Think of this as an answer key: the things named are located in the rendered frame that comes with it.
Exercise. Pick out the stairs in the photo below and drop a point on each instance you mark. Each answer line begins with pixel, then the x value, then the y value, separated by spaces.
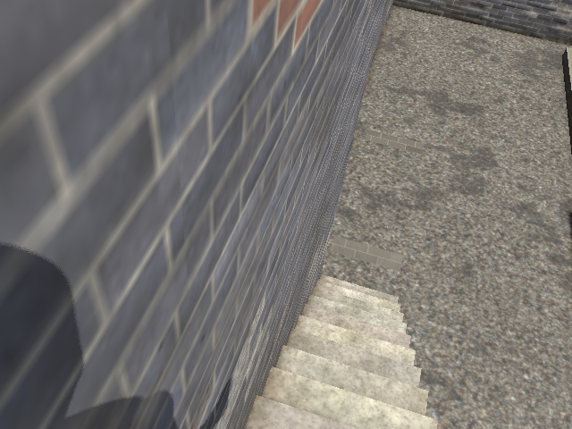
pixel 347 365

